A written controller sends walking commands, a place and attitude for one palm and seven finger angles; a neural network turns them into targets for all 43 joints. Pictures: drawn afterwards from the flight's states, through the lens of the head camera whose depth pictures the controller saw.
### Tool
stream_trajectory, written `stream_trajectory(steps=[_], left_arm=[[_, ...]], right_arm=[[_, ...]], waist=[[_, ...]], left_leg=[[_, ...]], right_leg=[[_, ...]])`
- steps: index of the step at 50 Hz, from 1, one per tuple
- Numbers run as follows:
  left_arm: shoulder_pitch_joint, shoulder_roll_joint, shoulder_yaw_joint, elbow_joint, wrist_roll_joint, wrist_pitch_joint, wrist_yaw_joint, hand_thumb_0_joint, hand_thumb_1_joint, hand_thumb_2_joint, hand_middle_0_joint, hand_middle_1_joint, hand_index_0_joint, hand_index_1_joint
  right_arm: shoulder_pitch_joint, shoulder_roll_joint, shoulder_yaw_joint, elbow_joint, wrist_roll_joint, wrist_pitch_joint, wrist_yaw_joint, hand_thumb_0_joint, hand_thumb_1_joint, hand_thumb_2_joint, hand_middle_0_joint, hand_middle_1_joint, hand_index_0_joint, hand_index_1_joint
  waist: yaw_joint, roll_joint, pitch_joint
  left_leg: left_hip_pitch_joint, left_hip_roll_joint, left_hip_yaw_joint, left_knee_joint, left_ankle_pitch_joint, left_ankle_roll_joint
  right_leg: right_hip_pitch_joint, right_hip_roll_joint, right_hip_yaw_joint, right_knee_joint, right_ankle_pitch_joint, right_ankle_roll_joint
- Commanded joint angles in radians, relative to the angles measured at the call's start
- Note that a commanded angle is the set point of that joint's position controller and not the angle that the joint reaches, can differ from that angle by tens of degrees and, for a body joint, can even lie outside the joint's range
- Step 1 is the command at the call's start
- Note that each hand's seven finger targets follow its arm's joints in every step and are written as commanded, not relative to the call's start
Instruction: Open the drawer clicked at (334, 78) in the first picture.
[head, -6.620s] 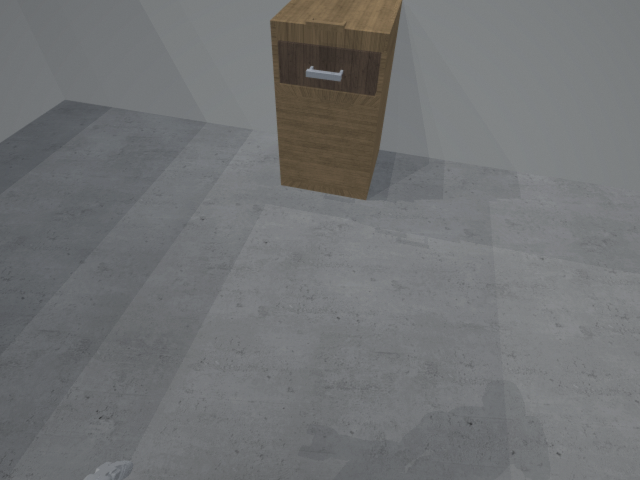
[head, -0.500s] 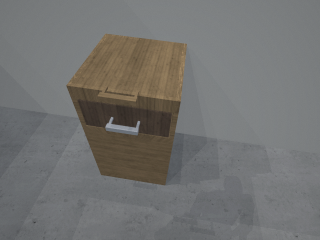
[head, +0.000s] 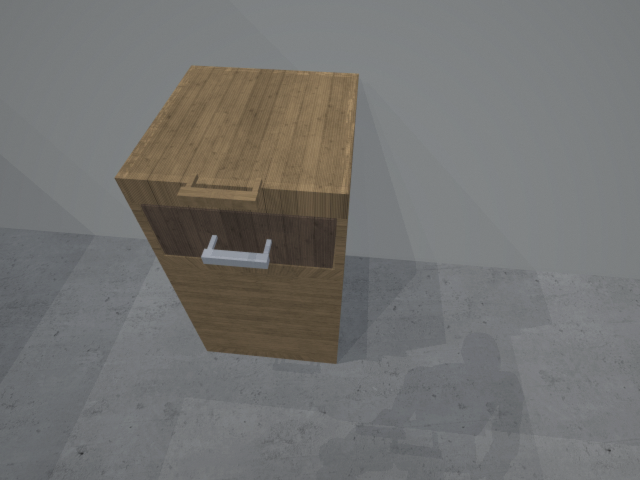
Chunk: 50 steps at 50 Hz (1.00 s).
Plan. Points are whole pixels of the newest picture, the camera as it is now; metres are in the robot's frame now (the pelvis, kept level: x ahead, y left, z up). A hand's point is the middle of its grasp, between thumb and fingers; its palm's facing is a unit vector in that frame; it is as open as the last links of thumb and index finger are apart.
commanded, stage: look again from close up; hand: left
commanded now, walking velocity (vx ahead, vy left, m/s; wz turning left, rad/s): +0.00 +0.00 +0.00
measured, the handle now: (238, 250) +0.56 +0.20 -0.15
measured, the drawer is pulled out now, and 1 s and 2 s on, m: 0.00 0.00 0.00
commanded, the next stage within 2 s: shuffle to correct the standing spot in 0.32 s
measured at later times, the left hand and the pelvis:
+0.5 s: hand out of the picture -0.03 +0.13 -0.17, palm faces +0.03 -0.98 -0.18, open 7.4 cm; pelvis -0.02 -0.03 +0.00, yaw +0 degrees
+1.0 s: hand out of the picture +0.04 +0.17 -0.18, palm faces +0.02 -0.98 -0.20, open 7.3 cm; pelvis +0.04 +0.00 +0.00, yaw -2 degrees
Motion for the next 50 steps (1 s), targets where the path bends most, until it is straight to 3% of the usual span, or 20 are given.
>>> stream_trajectory(steps=[1, 3, 7, 21, 25, 30, 31, 33, 34, 36, 37, 39, 41, 42, 43, 44, 45, 47, 49, 50], left_arm=[[0.075, 0.086, 0.019, -0.036, -0.003, -0.011, 0.003, 0.0, 0.9, 0.9, -0.2, -0.3, -0.2, -0.3], [0.069, 0.088, 0.018, -0.036, -0.003, -0.008, 0.001, 0.0, 0.9, 0.9, -0.2, -0.3, -0.2, -0.3], [0.075, 0.09, 0.019, -0.04, -0.001, -0.002, -0.004, 0.0, 0.9, 0.9, -0.2, -0.3, -0.2, -0.3], [0.085, 0.093, 0.026, -0.038, -0.001, -0.007, -0.011, 0.0, 0.9, 0.9, -0.2, -0.3, -0.2, -0.3], [0.1, 0.116, 0.04, -0.044, 0.006, -0.007, -0.012, 0.0, 0.9, 0.9, -0.2, -0.3, -0.2, -0.3], [0.123, 0.158, 0.074, -0.067, 0.01, 0.001, -0.009, 0.0, 0.9, 0.9, -0.2, -0.3, -0.2, -0.3], [0.109, 0.161, 0.079, -0.074, 0.011, 0.001, -0.008, 0.0, 0.9, 0.9, -0.2, -0.3, -0.2, -0.3], [0.073, 0.135, 0.078, -0.09, 0.012, 0.003, -0.01, 0.0, 0.9, 0.9, -0.2, -0.3, -0.2, -0.3], [0.06, 0.11, 0.074, -0.099, 0.012, 0.007, -0.012, 0.0, 0.9, 0.9, -0.2, -0.3, -0.2, -0.3], [0.048, 0.047, 0.064, -0.118, 0.016, 0.005, -0.019, 0.0, 0.9, 0.9, -0.2, -0.3, -0.2, -0.3], [0.045, 0.029, 0.057, -0.121, 0.02, 0.002, -0.02, 0.0, 0.9, 0.9, -0.2, -0.3, -0.2, -0.3], [0.068, 0.026, 0.054, -0.106, 0.018, -0.006, -0.026, 0.0, 0.9, 0.9, -0.2, -0.3, -0.2, -0.3], [0.15, 0.034, 0.058, -0.065, 0.012, -0.018, -0.025, 0.0, 0.9, 0.9, -0.2, -0.3, -0.2, -0.3], [0.197, 0.064, 0.062, -0.046, 0.009, -0.026, -0.019, 0.0, 0.9, 0.9, -0.2, -0.3, -0.2, -0.3], [0.227, 0.1, 0.064, -0.028, 0.005, -0.03, -0.014, 0.0, 0.9, 0.9, -0.2, -0.3, -0.2, -0.3], [0.21, 0.115, 0.065, -0.019, 0.001, -0.026, -0.01, 0.0, 0.9, 0.9, -0.2, -0.3, -0.2, -0.3], [0.169, 0.109, 0.062, -0.024, 0.0, -0.023, -0.006, 0.0, 0.9, 0.9, -0.2, -0.3, -0.2, -0.3], [0.098, 0.064, 0.046, -0.048, -0.004, -0.014, -0.001, 0.0, 0.9, 0.9, -0.2, -0.3, -0.2, -0.3], [0.094, 0.052, 0.048, -0.061, -0.007, -0.003, 0.011, 0.0, 0.9, 0.9, -0.2, -0.3, -0.2, -0.3], [0.093, 0.056, 0.051, -0.063, -0.008, 0.002, 0.015, 0.0, 0.9, 0.9, -0.2, -0.3, -0.2, -0.3]], right_arm=[[0.075, -0.108, -0.016, -0.036, -0.002, -0.013, -0.015, 0.0, -0.9, -0.9, 0.2, 0.3, 0.2, 0.3], [0.066, -0.105, -0.015, -0.037, 0.002, -0.008, -0.015, 0.0, -0.9, -0.9, 0.2, 0.3, 0.2, 0.3], [0.053, -0.101, -0.012, -0.028, 0.001, -0.002, -0.01, 0.0, -0.9, -0.9, 0.2, 0.3, 0.2, 0.3], [0.061, -0.089, -0.007, 0.01, 0.001, 0.001, -0.009, 0.0, -0.9, -0.9, 0.2, 0.3, 0.2, 0.3], [0.076, -0.085, -0.01, 0.015, -0.003, 0.014, -0.001, 0.0, -0.9, -0.9, 0.2, 0.3, 0.2, 0.3], [0.097, -0.069, -0.02, -0.001, -0.008, 0.028, 0.009, 0.0, -0.9, -0.9, 0.2, 0.3, 0.2, 0.3], [0.113, -0.062, -0.02, 0.003, -0.008, 0.026, 0.01, 0.0, -0.9, -0.9, 0.2, 0.3, 0.2, 0.3], [0.167, -0.054, -0.019, 0.019, -0.01, 0.016, 0.01, 0.0, -0.9, -0.9, 0.2, 0.3, 0.2, 0.3], [0.198, -0.066, -0.021, 0.032, -0.013, 0.013, 0.009, 0.0, -0.9, -0.9, 0.2, 0.3, 0.2, 0.3], [0.226, -0.123, -0.03, 0.029, -0.017, 0.002, 0.002, 0.0, -0.9, -0.9, 0.2, 0.3, 0.2, 0.3], [0.199, -0.133, -0.034, 0.018, -0.014, 0.0, -0.003, 0.0, -0.9, -0.9, 0.2, 0.3, 0.2, 0.3], [0.148, -0.116, -0.026, -0.008, -0.01, -0.002, -0.005, 0.0, -0.9, -0.9, 0.2, 0.3, 0.2, 0.3], [0.109, -0.097, -0.02, -0.024, -0.007, -0.011, -0.01, 0.0, -0.9, -0.9, 0.2, 0.3, 0.2, 0.3], [0.105, -0.081, -0.018, -0.029, -0.004, -0.019, -0.013, 0.0, -0.9, -0.9, 0.2, 0.3, 0.2, 0.3], [0.113, -0.059, -0.013, -0.03, 0.001, -0.021, -0.015, 0.0, -0.9, -0.9, 0.2, 0.3, 0.2, 0.3], [0.122, -0.043, -0.012, -0.019, 0.006, -0.013, -0.017, 0.0, -0.9, -0.9, 0.2, 0.3, 0.2, 0.3], [0.13, -0.035, -0.012, -0.003, 0.007, -0.008, -0.018, 0.0, -0.9, -0.9, 0.2, 0.3, 0.2, 0.3], [0.161, -0.056, -0.016, 0.032, 0.006, -0.015, -0.024, 0.0, -0.9, -0.9, 0.2, 0.3, 0.2, 0.3], [0.177, -0.082, -0.023, 0.048, 0.004, -0.016, -0.034, 0.0, -0.9, -0.9, 0.2, 0.3, 0.2, 0.3], [0.17, -0.09, -0.027, 0.051, 0.006, -0.012, -0.038, 0.0, -0.9, -0.9, 0.2, 0.3, 0.2, 0.3]], waist=[[0.004, 0.021, -0.031], [0.002, -0.031, 0.022], [0.005, -0.044, 0.087], [0.006, -0.041, 0.038], [0.018, -0.066, 0.062], [0.022, -0.176, 0.089], [0.014, -0.165, 0.083], [-0.01, -0.099, 0.087], [-0.017, 0.002, 0.106], [-0.015, 0.214, 0.085], [-0.004, 0.234, 0.101], [0.026, 0.14, 0.093], [0.059, -0.012, 0.032], [0.064, -0.08, -0.003], [0.055, -0.138, -0.043], [0.036, -0.196, -0.043], [0.015, -0.222, -0.026], [0.0, -0.068, -0.014], [0.008, 0.065, -0.019], [0.011, 0.098, -0.034]], left_leg=[[-0.044, 0.119, -0.07, -0.073, 0.498, 0.025], [-0.072, 0.107, -0.068, -0.097, 0.371, 0.022], [-0.11, 0.093, -0.068, -0.139, 0.203, 0.022], [-0.084, 0.084, -0.054, -0.147, 0.148, 0.013], [-0.129, 0.048, -0.021, -0.092, 0.003, 0.011], [-0.162, 0.019, 0.027, 0.066, -0.035, 0.009], [-0.138, 0.023, 0.026, 0.053, -0.022, 0.01], [-0.059, 0.033, 0.009, -0.049, 0.012, 0.013], [-0.055, 0.059, -0.029, -0.104, 0.005, 0.021], [-0.074, 0.188, -0.167, -0.25, 0.004, 0.08], [-0.066, 0.216, -0.191, -0.261, 0.064, 0.109], [-0.103, 0.197, -0.134, -0.195, 0.205, 0.121], [-0.145, 0.126, -0.047, -0.069, 0.331, 0.075], [-0.172, 0.079, 0.005, 0.01, 0.333, 0.04], [-0.19, 0.048, 0.028, 0.049, 0.217, 0.012], [-0.165, 0.037, 0.027, 0.045, 0.121, -0.003], [-0.111, 0.051, 0.015, 0.008, 0.161, -0.005], [-0.005, 0.104, -0.027, -0.074, 0.589, 0.0], [0.064, 0.151, -0.036, -0.057, 0.997, 0.014], [0.103, 0.165, -0.04, -0.053, 1.108, 0.021]], right_leg=[[0.065, -0.026, 0.018, -0.003, 0.211, -0.073], [0.044, -0.031, 0.033, -0.022, 0.216, -0.071], [0.01, -0.029, 0.055, -0.059, 0.147, -0.07], [0.029, -0.036, 0.08, -0.11, 0.107, -0.078], [0.01, -0.062, 0.131, -0.15, -0.121, -0.103], [-0.062, -0.173, 0.27, -0.288, -0.341, -0.162], [-0.082, -0.18, 0.261, -0.281, -0.327, -0.166], [-0.147, -0.122, 0.18, -0.197, -0.269, -0.149], [-0.17, -0.059, 0.119, -0.111, -0.242, -0.133], [-0.154, 0.053, -0.05, 0.12, -0.153, -0.097], [-0.177, 0.064, -0.068, 0.162, -0.162, -0.093], [-0.104, 0.048, -0.046, 0.136, -0.127, -0.101], [0.057, -0.001, 0.051, 0.038, 0.098, -0.119], [0.133, -0.076, 0.139, 0.006, 0.293, -0.142], [0.187, -0.155, 0.21, -0.027, 0.462, -0.171], [0.168, -0.181, 0.219, -0.049, 0.528, -0.186], [0.123, -0.158, 0.167, -0.031, 0.621, -0.17], [0.065, -0.063, 0.049, 0.056, 0.639, -0.098], [0.035, -0.015, 0.019, 0.087, 0.408, -0.077], [0.019, -0.003, 0.008, 0.087, 0.321, -0.072]])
